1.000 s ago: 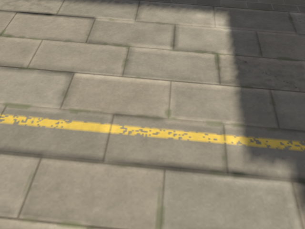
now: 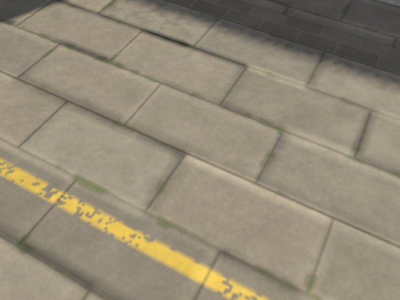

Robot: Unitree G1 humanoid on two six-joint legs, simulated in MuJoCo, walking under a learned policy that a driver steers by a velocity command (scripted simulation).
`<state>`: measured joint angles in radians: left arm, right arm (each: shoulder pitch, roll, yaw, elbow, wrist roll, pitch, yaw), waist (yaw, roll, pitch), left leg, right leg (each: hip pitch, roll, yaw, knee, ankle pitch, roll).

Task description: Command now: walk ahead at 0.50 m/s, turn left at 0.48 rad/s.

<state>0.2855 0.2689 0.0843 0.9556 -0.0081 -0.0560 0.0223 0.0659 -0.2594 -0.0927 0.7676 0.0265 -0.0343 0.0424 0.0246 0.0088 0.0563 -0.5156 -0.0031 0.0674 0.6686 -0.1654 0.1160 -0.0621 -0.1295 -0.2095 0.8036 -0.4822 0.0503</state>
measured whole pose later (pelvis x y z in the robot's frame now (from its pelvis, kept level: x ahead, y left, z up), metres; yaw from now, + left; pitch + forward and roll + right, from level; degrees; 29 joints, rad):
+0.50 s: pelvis +0.28 -0.02 +0.01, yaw -7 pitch +3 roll +1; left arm 0.09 0.23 0.06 0.84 -0.02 -0.07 -0.06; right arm 0.31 -0.24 -0.07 0.92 0.00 -0.06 -0.03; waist -0.04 -0.03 0.01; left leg 0.14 -0.04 0.17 0.24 -0.42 0.03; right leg -0.60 -0.02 -0.06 0.59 -0.03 -0.09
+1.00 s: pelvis +0.59 -0.06 +0.01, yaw -25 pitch +3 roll -1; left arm 0.37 0.29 0.08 0.77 -0.02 -0.04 0.01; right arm 0.03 -0.27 -0.05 0.71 0.00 -0.13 0.01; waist 0.08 0.02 -0.01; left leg -0.47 0.00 -0.07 0.45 -0.04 -0.01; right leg -0.11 0.11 0.23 0.52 -0.44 -0.05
